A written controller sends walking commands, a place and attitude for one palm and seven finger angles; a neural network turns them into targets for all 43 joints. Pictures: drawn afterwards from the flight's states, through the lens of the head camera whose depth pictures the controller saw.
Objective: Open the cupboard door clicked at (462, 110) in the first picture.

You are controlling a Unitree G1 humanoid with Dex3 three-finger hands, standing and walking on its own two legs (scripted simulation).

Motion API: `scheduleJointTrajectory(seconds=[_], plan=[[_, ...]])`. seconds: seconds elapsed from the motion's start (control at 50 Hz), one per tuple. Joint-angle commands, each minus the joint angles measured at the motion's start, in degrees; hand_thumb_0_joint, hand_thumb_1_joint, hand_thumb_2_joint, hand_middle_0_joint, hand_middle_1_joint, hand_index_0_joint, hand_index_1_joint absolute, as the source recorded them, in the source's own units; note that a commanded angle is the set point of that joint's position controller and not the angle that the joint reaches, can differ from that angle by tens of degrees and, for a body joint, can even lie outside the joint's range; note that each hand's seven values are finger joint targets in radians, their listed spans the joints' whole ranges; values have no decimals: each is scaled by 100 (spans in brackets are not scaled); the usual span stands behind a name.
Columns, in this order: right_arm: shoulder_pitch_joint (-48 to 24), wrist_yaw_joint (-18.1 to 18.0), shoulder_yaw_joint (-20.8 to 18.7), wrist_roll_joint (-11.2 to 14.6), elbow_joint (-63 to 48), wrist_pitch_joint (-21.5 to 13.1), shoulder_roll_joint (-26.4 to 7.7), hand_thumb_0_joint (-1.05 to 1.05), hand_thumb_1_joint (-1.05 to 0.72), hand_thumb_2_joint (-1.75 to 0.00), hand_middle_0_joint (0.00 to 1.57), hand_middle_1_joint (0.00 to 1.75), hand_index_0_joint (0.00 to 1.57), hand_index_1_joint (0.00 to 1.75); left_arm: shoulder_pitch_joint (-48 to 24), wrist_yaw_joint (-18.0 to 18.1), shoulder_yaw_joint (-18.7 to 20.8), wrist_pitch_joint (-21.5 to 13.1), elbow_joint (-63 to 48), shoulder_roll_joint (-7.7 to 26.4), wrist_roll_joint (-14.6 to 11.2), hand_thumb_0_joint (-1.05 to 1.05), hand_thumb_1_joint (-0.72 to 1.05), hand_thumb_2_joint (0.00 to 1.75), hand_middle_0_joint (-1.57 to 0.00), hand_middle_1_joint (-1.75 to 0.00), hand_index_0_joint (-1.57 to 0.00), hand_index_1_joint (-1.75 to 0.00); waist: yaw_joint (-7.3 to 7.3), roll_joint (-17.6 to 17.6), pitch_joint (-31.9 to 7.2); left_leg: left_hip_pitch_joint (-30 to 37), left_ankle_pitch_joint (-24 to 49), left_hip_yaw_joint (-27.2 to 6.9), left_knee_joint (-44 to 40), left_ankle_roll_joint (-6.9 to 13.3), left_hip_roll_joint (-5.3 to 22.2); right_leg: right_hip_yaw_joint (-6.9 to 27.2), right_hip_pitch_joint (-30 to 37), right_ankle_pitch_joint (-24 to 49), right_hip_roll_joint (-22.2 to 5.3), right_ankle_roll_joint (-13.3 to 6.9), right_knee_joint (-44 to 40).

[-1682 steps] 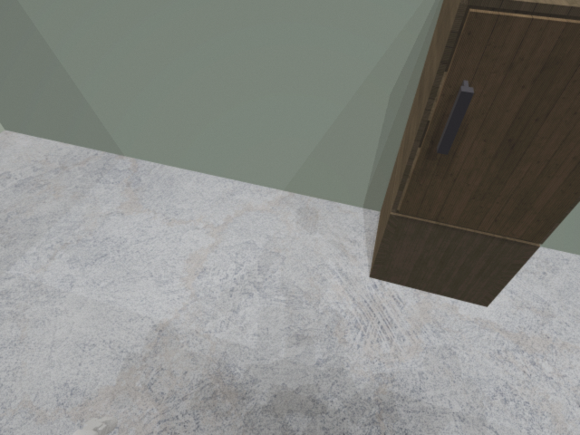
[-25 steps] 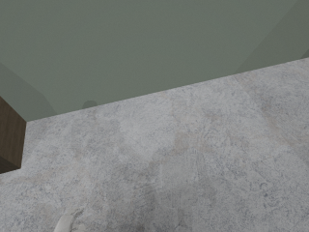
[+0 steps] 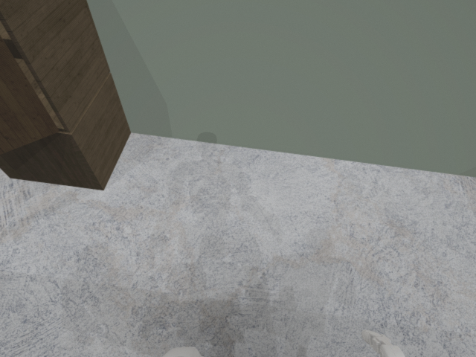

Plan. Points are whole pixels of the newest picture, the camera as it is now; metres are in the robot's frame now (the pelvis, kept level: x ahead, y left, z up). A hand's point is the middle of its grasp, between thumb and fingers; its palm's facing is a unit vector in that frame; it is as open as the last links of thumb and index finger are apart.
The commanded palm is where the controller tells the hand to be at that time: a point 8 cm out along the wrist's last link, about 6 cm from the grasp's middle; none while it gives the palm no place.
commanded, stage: turn to face it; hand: left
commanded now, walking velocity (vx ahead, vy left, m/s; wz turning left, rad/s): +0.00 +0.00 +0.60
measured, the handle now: out of the picture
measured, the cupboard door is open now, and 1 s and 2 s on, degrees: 44 44 44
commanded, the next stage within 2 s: take the last steps up to it in 1.08 s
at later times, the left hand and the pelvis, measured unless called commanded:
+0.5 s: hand out of the picture +0.10 +0.18 -0.13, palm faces +0.24 -0.93 -0.29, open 7.4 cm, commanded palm none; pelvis +0.02 -0.05 +0.01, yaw +16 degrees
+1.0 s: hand out of the picture -0.11 +0.15 -0.18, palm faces +0.60 -0.77 -0.23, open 7.4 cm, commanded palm none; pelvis +0.01 -0.02 +0.00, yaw +34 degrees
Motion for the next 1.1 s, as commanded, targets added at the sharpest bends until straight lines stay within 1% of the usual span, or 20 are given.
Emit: scheduleJointTrajectory(seconds=[0.0, 0.04, 0.1, 0.3, 0.38, 0.4, 0.42, 0.44, 0.46, 0.5, 0.58, 0.68, 0.82, 0.88, 0.9, 0.92, 0.94, 0.96, 1.02, 1.08], plan=[[793, -240, -281, -18, -241, -69, -1346, 0, -90, -90, 20, 30, 20, 30, -777, 11, 111, -83, -792, 456, 37, 0, 90, 90, -20, -30, -20, -30, -478, 1541, -863, 1176, 2390, -2375, -1811, 978, 1903, 939, -1631, 62, 174, 95, 1651], [383, -249, -189, -12, -321, -96, -1137, 0, -90, -90, 20, 30, 20, 30, -505, -57, 126, -41, -615, 482, 74, 0, 90, 90, -20, -30, -20, -30, -211, 1350, -636, 764, 1840, -1915, -1978, 684, 1490, 1002, -1446, 724, 246, 126, 1622], [513, -245, -161, 15, -296, -157, -1064, 0, -90, -90, 20, 30, 20, 30, -341, -67, 123, -65, -529, 449, 64, 0, 90, 90, -20, -30, -20, -30, -142, 993, -833, 1055, 2333, -1728, -1890, 632, 1301, 961, -1385, 1025, 386, 187, 1357], [784, -219, -267, -34, -203, -82, -1083, 0, -90, -90, 20, 30, 20, 30, -896, -20, 67, -121, -865, 316, 1, 0, 90, 90, -20, -30, -20, -30, -276, 1348, -813, 843, 2300, -2502, -1641, 732, 1164, 896, -639, 659, 828, 142, -562], [529, -224, -296, 10, -285, -41, -1014, 0, -90, -90, 20, 30, 20, 30, -307, 26, 110, -209, -753, 366, -47, 0, 90, 90, -20, -30, -20, -30, 26, 1332, -1049, 166, 2303, -2682, -1129, 499, 888, 858, 859, 1464, 999, 28, -2257], [508, -203, -282, 60, -316, -49, -847, 0, -90, -90, 20, 30, 20, 30, -57, 53, 148, -273, -686, 569, -27, 0, 90, 90, -20, -30, -20, -30, 163, 790, -1160, -402, 1525, -2476, -739, 221, 594, 1142, 1701, 1969, 649, -30, -3086], [633, -173, -239, 128, -369, -64, -450, 0, -90, -90, 20, 30, 20, 30, 81, 109, 252, -327, -667, 1071, 63, 0, 90, 90, -20, -30, -20, -30, 206, -936, -1327, -1520, -569, -1487, 437, -254, -166, 2585, 2627, 2269, -874, -467, -3634], [621, -168, -274, 76, -435, -36, -557, 0, -90, -90, 20, 30, 20, 30, 45, 122, 244, -299, -706, 1284, 81, 0, 90, 90, -20, -30, -20, -30, 180, -1338, -1156, -1592, -1915, -900, 1849, -466, -437, 3193, 1880, 2989, -1939, -1066, -3660], [653, -130, -279, 22, -367, 16, -659, 0, -90, -90, 20, 30, 20, 30, -179, 132, 155, -284, -749, 1062, 45, 0, 90, 90, -20, -30, -20, -30, 40, -741, -904, -1472, -1675, -1045, 2729, -421, -158, 2651, 1269, 3037, -1752, -1265, -3553], [808, -80, -308, -12, -20, 138, -597, 0, -90, -90, 20, 30, 20, 30, -687, 109, 28, -330, -812, 536, -11, 0, 90, 90, -20, -30, -20, -30, -290, -757, -543, -1545, -821, -924, 3399, -566, 54, 1695, 1071, 3588, -886, -866, -3416], [670, -31, -200, 34, 22, 179, -437, 0, -90, -90, 20, 30, 20, 30, -239, 109, 5, -388, -697, 421, -31, 0, 90, 90, -20, -30, -20, -30, -203, -731, -697, -1609, -330, -603, 3171, -699, 148, 663, 1688, 5311, -599, -601, -3063], [146, -23, -119, 30, -65, 195, -342, 0, -90, -90, 20, 30, 20, 30, 299, 119, 65, -376, -507, 536, 21, 0, 90, 90, -20, -30, -20, -30, 56, -553, -672, -1555, -633, -358, 2312, -696, 231, 540, 2081, 5407, -893, -839, -2988], [-177, -18, -4, 66, -200, 85, -246, 0, -90, -90, 20, 30, 20, 30, 411, 86, 144, -345, -336, 739, 109, 0, 90, 90, -20, -30, -20, -30, 129, -927, -639, -681, -856, 58, 717, -457, 181, 325, 1750, 5310, -1141, -1032, -2700], [329, -45, -19, 47, -100, -3, -376, 0, -90, -90, 20, 30, 20, 30, 226, 40, 180, -328, -284, 841, 69, 0, 90, 90, -20, -30, -20, -30, -202, -633, -813, 634, 86, 196, -655, -307, 37, -3, 1079, 4727, -1007, -707, -2006], [735, -55, -86, 24, -6, -63, -663, 0, -90, -90, 20, 30, 20, 30, 112, 13, 160, -309, -317, 758, 19, 0, 90, 90, -20, -30, -20, -30, -463, 8, -1108, 1608, 1149, -158, -1288, -151, 350, -212, 492, 4030, -785, -420, -1143], [1123, -98, -256, -28, 43, -130, -1356, 0, -90, -90, 20, 30, 20, 30, 80, -34, 65, -277, -499, 343, -38, 0, 90, 90, -20, -30, -20, -30, -631, 1858, -1367, 2484, 3275, -2383, -1536, 611, 2012, -334, -1076, 306, 126, 38, 264], [1377, -177, -262, 37, 103, -70, -1561, 0, -90, -90, 20, 30, 20, 30, -277, 19, -26, -193, -651, 269, -16, 0, 90, 90, -20, -30, -20, -30, -694, 1810, -1426, 2165, 4584, -2616, -1516, 1087, 2462, 484, -1180, -805, 300, 15, 914], [1154, -200, -197, 11, 54, -53, -1460, 0, -90, -90, 20, 30, 20, 30, -258, 46, 8, -138, -666, 358, 7, 0, 90, 90, -20, -30, -20, -30, -561, 1373, -1235, 1753, 3883, -2226, -1567, 1248, 2520, 740, -1127, -722, 212, -60, 1213], [478, -338, -50, 6, -136, -119, -998, 0, -90, -90, 20, 30, 20, 30, -230, 2, 62, -37, -251, 379, 46, 0, 90, 90, -20, -30, -20, -30, -253, 1294, -603, 1061, 3058, -1760, -1916, 818, 1742, 1051, -1282, 406, 307, 17, 1566], [546, -351, 9, 38, -68, -215, -826, 0, -90, -90, 20, 30, 20, 30, 78, -35, 71, -42, -48, 300, 52, 0, 90, 90, -20, -30, -20, -30, -69, 808, -762, 1237, 3399, -1333, -1954, 610, 1446, 1044, -1222, 1012, 403, 89, 1610]])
